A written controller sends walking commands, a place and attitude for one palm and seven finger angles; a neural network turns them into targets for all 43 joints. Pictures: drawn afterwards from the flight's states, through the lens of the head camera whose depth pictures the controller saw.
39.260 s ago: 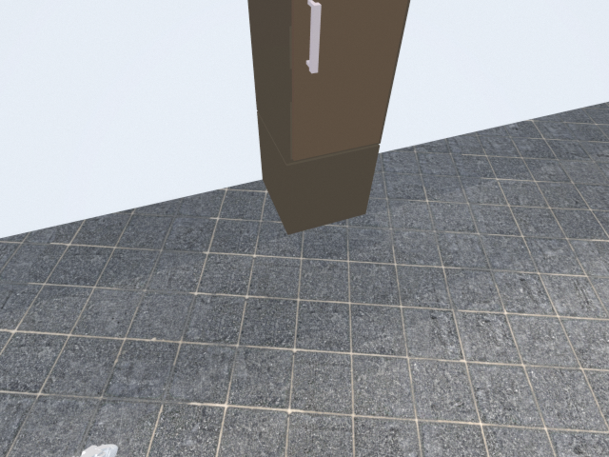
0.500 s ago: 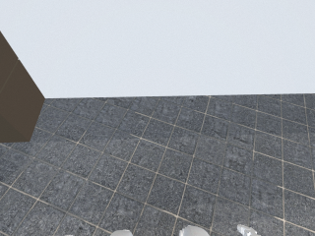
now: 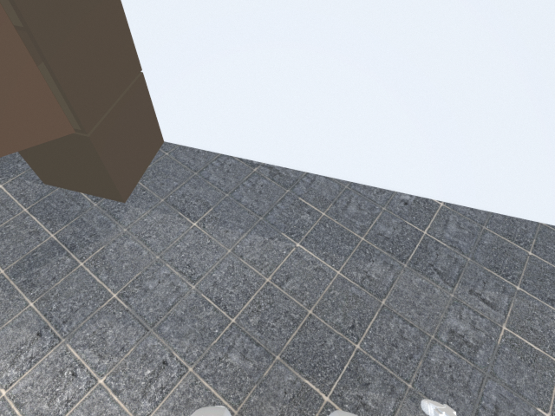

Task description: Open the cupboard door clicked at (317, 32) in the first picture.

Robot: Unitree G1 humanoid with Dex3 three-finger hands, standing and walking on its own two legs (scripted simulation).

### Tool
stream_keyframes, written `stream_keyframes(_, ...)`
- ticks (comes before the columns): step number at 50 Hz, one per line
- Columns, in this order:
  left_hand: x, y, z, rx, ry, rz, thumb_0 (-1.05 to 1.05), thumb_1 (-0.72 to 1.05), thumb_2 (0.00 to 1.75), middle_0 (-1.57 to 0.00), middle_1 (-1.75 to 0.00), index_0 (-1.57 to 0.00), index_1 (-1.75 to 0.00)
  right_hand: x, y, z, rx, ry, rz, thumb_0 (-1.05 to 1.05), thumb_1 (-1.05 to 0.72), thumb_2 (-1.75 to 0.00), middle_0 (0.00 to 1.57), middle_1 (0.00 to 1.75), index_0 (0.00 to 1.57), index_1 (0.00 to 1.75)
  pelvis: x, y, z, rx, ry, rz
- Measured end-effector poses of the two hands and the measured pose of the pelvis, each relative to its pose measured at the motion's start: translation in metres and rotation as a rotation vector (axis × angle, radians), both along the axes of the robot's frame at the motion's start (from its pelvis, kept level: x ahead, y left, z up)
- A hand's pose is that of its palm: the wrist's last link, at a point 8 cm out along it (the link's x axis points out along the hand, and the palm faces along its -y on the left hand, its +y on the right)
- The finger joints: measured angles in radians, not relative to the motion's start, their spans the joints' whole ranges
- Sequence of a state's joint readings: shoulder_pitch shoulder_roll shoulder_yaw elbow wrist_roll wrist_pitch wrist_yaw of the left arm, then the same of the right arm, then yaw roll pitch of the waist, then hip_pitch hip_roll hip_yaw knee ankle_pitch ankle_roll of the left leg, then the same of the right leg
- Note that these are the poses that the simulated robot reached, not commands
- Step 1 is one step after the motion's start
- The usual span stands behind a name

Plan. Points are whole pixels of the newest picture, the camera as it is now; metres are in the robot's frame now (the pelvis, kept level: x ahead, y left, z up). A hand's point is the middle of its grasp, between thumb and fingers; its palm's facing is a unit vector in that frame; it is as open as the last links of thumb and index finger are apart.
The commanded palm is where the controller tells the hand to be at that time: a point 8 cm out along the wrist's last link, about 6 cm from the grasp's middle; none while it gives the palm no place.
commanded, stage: turn to face it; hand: left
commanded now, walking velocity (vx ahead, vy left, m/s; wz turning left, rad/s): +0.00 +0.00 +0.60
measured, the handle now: out of the picture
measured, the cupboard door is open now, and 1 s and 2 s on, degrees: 47 47 47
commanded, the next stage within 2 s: take the last steps up to it in 0.90 s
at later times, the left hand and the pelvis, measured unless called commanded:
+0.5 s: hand out of the picture +0.01 +0.18 -0.15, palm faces +0.31 -0.92 -0.24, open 7.3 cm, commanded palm none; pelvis +0.01 -0.03 +0.01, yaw +18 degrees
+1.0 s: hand out of the picture -0.03 +0.15 -0.15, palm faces +0.52 -0.82 -0.24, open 7.3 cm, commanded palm none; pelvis +0.03 -0.05 +0.02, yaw +30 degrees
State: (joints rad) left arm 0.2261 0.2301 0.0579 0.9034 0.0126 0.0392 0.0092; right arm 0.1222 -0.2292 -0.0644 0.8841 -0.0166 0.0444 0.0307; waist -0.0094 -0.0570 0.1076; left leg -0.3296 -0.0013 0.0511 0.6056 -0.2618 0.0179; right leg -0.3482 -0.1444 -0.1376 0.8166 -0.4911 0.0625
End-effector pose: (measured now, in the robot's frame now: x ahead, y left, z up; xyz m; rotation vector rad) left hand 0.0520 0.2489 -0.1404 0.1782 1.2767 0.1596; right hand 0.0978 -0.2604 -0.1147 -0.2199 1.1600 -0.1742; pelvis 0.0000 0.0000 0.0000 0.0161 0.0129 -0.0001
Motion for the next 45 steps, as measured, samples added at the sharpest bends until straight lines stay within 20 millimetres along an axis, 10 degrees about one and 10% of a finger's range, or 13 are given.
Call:
stream_keyframes(13, 0.005, 0.001, 0.029, 0.097, -0.135, 0.136, 0.01, 0.91, 0.9, -0.2, -0.3, -0.2, -0.3, 0.014, -0.009, -0.015, 0.036, 0.078, 0.128, 0.01, -0.91, -0.9, 0.2, 0.3, 0.2, 0.3, 0.004, -0.033, 0.003, -0.005, 0.015, 0.165)
stream_keyframes(20, -0.028, -0.019, 0.034, 0.086, -0.094, 0.223, 0.01, 0.91, 0.9, -0.2, -0.3, -0.2, -0.3, 0.046, -0.013, -0.007, 0.032, 0.091, 0.201, 0.01, -0.91, -0.9, 0.2, 0.3, 0.2, 0.3, 0.008, -0.038, 0.012, 0.008, -0.011, 0.264)
stream_keyframes(30, -0.088, -0.015, -0.001, 0.018, 0.014, 0.378, 0.01, 0.91, 0.9, -0.2, -0.3, -0.21, -0.3, 0.1, 0.031, 0.001, -0.006, -0.02, 0.386, 0.01, -0.91, -0.9, 0.2, 0.3, 0.2, 0.3, 0.009, -0.024, -0.001, 0.001, -0.005, 0.372)
stream_keyframes(45, -0.099, -0.049, 0.027, 0.078, -0.034, 0.502, 0.01, 0.91, 0.9, -0.2, -0.3, -0.2, -0.3, 0.109, 0.026, -0.017, 0.046, 0.102, 0.466, 0.01, -0.91, -0.9, 0.2, 0.3, 0.2, 0.3, 0.025, -0.051, 0.008, 0.004, -0.012, 0.501)
